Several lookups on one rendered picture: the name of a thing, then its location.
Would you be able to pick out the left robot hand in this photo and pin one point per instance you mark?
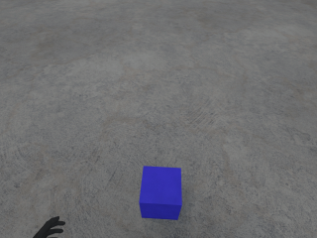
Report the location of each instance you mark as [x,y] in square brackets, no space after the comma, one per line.
[46,230]

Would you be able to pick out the carton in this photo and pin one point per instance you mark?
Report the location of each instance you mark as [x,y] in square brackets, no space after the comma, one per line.
[161,193]

